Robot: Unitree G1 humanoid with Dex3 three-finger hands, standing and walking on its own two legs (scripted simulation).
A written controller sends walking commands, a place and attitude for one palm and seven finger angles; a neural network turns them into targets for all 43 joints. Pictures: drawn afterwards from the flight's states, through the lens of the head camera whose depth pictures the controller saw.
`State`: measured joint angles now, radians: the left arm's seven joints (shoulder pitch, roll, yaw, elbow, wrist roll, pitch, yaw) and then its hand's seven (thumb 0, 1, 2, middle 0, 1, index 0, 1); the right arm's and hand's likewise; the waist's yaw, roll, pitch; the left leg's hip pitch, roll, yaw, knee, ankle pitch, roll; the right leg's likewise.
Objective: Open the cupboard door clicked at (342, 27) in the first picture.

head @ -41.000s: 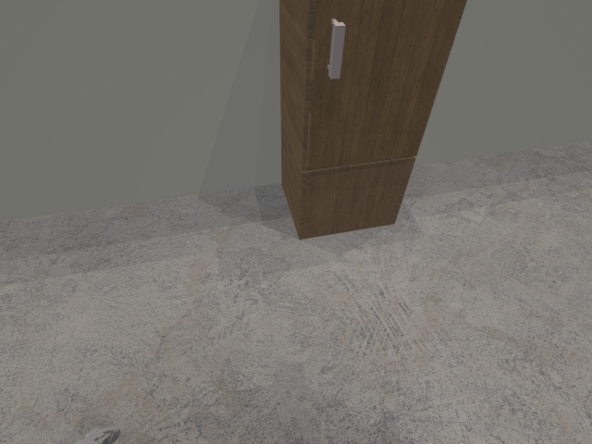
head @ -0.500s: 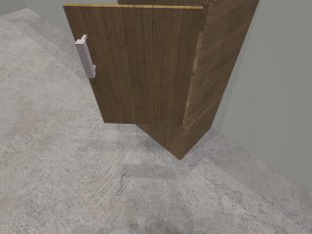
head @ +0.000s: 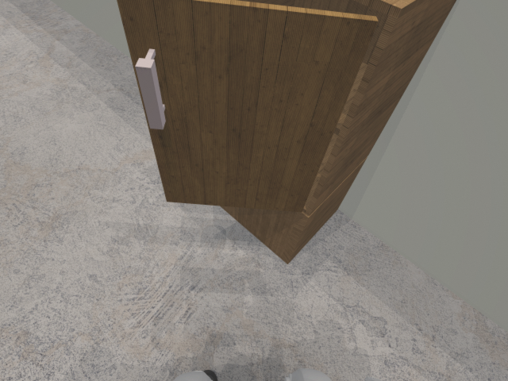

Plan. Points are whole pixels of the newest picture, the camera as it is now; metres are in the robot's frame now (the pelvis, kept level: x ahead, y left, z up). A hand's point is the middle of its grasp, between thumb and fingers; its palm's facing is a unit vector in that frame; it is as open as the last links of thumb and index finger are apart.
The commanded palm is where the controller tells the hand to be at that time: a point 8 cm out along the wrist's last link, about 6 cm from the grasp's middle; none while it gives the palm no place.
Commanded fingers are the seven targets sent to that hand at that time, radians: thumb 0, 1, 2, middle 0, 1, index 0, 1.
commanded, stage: come to a stop and stand still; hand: left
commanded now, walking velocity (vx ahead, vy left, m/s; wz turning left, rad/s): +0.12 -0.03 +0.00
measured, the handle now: (154, 89) +0.59 +0.25 +0.09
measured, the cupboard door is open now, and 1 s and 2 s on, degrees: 40 40 40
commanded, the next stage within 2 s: look again from close up in 0.86 s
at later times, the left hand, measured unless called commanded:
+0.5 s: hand out of the picture -0.02 +0.12 -0.17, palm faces +0.10 -0.98 -0.18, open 7.4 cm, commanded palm none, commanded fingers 0.00 0.90 0.90 -0.20 -0.30 -0.20 -0.30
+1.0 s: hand out of the picture +0.01 +0.15 -0.18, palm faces +0.04 -0.98 -0.20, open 7.4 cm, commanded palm none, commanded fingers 0.00 0.90 0.90 -0.20 -0.30 -0.20 -0.30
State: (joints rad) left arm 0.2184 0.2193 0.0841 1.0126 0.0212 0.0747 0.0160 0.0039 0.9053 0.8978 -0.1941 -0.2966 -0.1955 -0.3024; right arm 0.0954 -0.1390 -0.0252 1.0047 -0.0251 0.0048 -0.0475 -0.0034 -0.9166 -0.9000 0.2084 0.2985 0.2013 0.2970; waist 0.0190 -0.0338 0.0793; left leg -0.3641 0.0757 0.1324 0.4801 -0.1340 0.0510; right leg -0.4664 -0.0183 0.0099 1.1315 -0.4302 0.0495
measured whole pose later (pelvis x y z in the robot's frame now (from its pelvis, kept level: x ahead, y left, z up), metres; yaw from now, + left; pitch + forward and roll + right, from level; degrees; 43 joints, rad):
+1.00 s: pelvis -0.01 -0.03 +0.00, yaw +1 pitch -1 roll +0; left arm 0.24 0.17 0.00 1.10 0.02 0.00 0.05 0.00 0.91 0.90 -0.19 -0.30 -0.20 -0.30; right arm 0.21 -0.17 -0.01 1.08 -0.01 -0.01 -0.02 0.00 -0.92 -0.90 0.20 0.30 0.20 0.30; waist 0.00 -0.03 0.02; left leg -0.21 0.00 0.09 0.47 -0.25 0.03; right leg -0.11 -0.07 -0.03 0.43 -0.30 0.05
